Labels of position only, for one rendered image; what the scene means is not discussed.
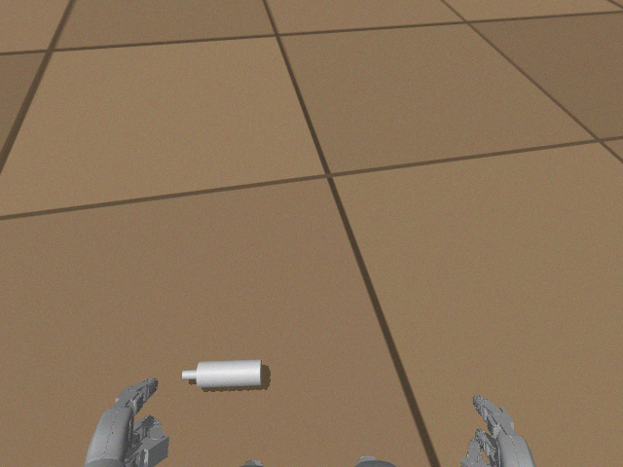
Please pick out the left robot hand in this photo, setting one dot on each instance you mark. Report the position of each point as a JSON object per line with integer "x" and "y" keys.
{"x": 117, "y": 436}

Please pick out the bottle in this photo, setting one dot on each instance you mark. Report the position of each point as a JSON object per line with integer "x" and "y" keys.
{"x": 226, "y": 373}

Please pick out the right robot hand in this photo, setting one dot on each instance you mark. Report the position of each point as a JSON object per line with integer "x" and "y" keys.
{"x": 508, "y": 449}

